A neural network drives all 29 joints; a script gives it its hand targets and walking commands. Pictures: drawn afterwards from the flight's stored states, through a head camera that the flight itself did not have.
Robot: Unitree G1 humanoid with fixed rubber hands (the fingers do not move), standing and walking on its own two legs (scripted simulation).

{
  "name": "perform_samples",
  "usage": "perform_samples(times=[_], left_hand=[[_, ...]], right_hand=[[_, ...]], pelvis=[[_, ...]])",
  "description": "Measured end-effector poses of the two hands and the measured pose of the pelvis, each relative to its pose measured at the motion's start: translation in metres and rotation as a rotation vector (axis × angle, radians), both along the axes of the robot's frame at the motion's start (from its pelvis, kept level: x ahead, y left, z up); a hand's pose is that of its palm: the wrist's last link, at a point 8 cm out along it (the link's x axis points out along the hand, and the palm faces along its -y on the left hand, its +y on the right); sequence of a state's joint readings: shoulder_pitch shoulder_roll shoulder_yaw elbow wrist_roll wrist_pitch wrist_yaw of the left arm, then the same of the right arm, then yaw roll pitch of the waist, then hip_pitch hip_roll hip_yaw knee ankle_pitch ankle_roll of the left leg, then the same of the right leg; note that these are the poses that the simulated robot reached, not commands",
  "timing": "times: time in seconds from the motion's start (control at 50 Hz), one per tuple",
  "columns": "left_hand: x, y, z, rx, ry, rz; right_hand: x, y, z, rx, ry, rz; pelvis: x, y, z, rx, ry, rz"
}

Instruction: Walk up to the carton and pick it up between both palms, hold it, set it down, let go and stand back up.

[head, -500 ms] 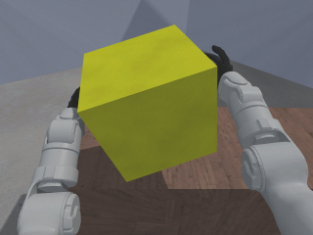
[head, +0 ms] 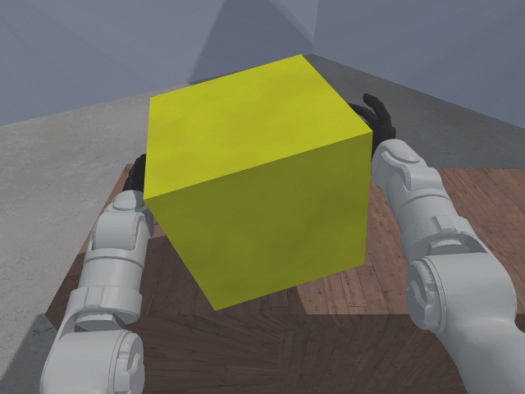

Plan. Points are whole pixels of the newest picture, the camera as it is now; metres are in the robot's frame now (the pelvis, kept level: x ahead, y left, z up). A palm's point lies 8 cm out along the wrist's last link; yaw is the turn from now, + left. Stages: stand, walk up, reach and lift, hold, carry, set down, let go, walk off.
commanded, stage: set down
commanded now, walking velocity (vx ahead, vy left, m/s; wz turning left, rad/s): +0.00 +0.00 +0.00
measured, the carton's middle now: (258, 181) +0.48 +0.01 +0.13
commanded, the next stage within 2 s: none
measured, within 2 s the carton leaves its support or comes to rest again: neither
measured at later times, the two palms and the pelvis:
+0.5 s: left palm (143, 207) +0.38 +0.19 +0.14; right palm (378, 155) +0.43 -0.18 +0.21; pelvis +0.00 +0.00 +0.00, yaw +0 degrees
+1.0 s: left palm (157, 217) +0.39 +0.17 +0.12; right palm (378, 165) +0.45 -0.19 +0.18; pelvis +0.01 +0.00 +0.00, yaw +0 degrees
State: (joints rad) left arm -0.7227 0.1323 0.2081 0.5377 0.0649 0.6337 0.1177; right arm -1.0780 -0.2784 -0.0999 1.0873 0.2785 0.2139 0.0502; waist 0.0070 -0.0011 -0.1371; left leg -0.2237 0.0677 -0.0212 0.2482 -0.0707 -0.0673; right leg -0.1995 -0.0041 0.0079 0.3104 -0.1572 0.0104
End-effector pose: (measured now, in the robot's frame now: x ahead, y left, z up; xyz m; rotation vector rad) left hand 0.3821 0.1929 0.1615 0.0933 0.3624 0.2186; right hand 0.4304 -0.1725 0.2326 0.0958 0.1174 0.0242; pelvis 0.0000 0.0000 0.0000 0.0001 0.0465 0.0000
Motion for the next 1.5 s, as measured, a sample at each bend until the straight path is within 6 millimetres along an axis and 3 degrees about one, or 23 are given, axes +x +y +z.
perform_samples(times=[0.36, 0.68, 1.3, 1.5], left_hand=[[-0.001, -0.003, -0.007, 0.006, -0.008, 0.004], [0.005, -0.012, -0.031, -0.005, 0.012, 0.015], [0.013, -0.027, -0.067, -0.046, 0.029, 0.047], [0.013, -0.029, -0.068, -0.060, 0.016, 0.058]], right_hand=[[-0.001, -0.003, -0.007, -0.013, -0.015, 0.008], [0.009, -0.012, -0.033, -0.031, -0.008, 0.015], [0.026, -0.024, -0.064, -0.075, -0.004, 0.037], [0.027, -0.027, -0.066, -0.082, -0.008, 0.041]], pelvis=[[-0.001, 0.000, 0.000, 0.000, -0.001, 0.000], [0.005, -0.002, 0.000, 0.002, 0.009, 0.001], [0.015, -0.006, 0.001, 0.006, 0.032, 0.003], [0.016, -0.007, 0.001, 0.007, 0.034, 0.003]])
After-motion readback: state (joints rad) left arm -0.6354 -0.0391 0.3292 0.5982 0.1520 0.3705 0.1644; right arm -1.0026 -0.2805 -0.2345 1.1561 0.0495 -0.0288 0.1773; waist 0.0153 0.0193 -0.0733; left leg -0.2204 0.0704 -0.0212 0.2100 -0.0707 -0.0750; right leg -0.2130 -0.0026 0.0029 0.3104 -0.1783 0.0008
